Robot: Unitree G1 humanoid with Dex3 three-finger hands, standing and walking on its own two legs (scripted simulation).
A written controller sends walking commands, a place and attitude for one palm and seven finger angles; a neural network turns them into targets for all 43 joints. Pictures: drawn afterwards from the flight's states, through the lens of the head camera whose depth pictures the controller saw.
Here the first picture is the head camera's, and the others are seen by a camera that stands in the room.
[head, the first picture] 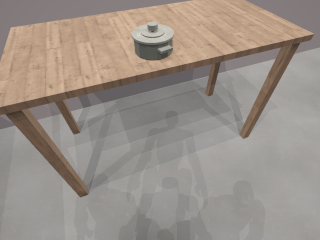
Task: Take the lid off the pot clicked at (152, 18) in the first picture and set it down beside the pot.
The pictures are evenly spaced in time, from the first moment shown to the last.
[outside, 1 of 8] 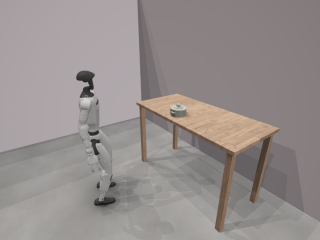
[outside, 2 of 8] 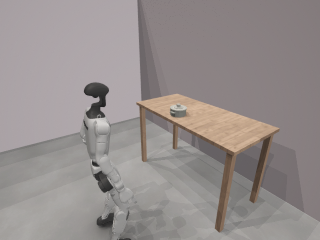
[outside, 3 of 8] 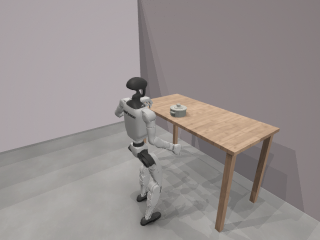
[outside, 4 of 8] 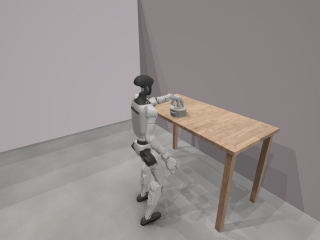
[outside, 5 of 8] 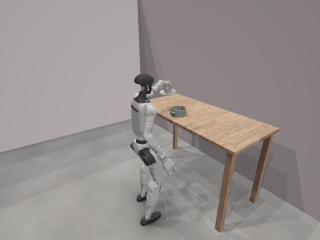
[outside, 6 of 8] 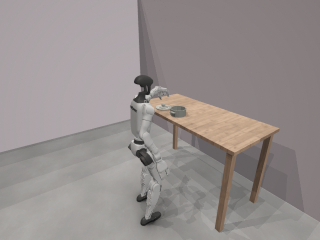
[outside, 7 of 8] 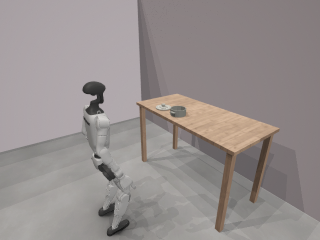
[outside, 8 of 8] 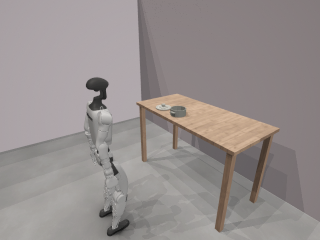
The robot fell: no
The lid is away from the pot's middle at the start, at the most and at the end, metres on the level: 0.00 0.24 0.23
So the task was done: yes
